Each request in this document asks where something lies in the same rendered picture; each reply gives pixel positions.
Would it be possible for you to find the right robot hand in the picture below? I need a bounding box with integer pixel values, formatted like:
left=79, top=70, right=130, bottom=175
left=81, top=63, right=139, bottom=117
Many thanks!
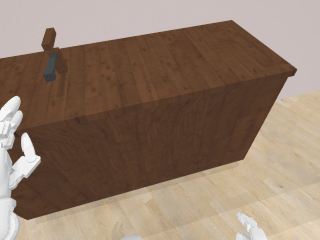
left=235, top=212, right=268, bottom=240

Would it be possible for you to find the robot left forearm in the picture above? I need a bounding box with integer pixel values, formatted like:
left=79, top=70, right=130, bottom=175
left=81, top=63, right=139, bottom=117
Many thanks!
left=0, top=197, right=21, bottom=240

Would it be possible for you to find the counter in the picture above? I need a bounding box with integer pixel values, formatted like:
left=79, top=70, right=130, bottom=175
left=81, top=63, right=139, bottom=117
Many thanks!
left=0, top=20, right=298, bottom=220

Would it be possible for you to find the left robot hand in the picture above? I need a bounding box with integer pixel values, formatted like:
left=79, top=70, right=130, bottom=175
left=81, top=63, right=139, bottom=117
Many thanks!
left=0, top=96, right=41, bottom=199

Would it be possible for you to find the tap lever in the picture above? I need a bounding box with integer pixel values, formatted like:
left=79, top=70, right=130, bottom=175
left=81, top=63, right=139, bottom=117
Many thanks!
left=42, top=53, right=58, bottom=82

